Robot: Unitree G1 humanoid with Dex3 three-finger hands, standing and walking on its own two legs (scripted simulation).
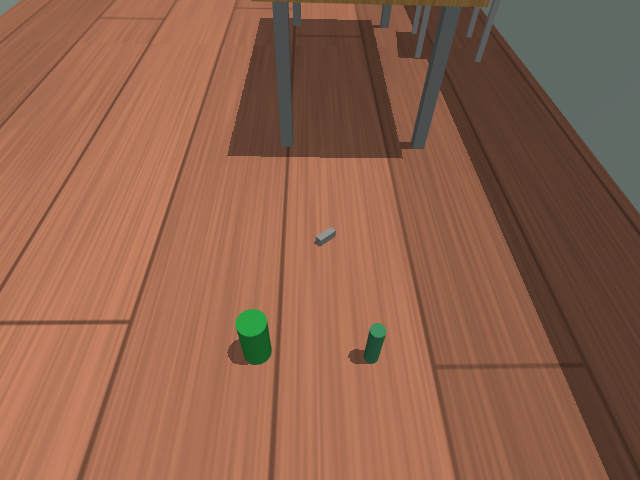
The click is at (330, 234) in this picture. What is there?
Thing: small brick
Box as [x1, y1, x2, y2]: [316, 227, 335, 245]
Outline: 335,230 331,227 316,236 316,242 321,245 335,235
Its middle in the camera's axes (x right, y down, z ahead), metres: +0.02 -0.04 +1.66
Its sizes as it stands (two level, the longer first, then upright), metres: 0.086 0.031 0.036
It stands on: the floor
